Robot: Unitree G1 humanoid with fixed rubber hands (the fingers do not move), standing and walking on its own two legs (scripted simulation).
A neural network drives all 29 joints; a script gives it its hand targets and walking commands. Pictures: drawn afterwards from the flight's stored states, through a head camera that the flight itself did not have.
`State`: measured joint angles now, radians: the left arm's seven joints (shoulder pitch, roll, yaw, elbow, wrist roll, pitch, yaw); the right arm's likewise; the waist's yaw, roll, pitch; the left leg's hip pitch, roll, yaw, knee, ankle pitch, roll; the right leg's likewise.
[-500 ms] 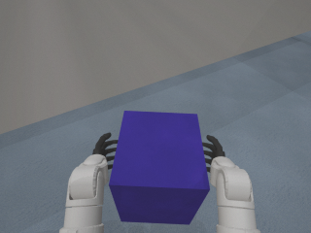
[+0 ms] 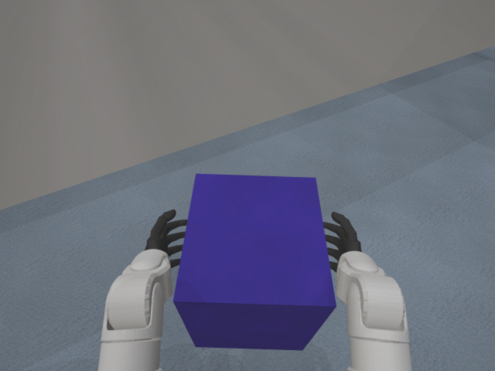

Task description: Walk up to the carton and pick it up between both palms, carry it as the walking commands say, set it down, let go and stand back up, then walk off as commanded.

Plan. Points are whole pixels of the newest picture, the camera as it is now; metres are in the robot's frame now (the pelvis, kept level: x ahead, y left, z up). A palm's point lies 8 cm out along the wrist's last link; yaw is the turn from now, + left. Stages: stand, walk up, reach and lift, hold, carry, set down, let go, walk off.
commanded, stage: carry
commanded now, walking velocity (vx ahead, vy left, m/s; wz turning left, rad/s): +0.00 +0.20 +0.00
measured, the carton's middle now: (252, 267) +0.30 +0.00 +0.00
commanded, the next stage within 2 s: none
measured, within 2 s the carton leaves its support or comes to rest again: neither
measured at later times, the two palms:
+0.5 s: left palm (104, 264) +0.25 +0.22 +0.08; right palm (303, 271) +0.25 -0.07 +0.07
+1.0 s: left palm (23, 291) +0.21 +0.31 +0.09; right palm (241, 299) +0.20 +0.02 +0.08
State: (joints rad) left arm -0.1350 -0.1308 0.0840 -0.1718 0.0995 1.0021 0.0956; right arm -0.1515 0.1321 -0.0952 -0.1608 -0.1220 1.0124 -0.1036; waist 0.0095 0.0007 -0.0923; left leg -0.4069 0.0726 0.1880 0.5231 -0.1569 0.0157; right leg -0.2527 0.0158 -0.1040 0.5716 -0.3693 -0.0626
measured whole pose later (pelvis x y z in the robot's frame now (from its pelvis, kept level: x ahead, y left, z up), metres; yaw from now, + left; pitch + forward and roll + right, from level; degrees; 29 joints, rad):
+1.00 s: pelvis -0.06 +0.17 +0.00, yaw -2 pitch +3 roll +0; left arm -0.17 -0.14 0.09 -0.29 0.09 1.21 0.11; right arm -0.18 0.14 -0.10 -0.27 -0.13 1.20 -0.11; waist 0.02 0.02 -0.10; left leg -0.42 0.01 0.15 0.52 -0.16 0.04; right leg -0.33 -0.05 -0.10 0.57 -0.27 0.00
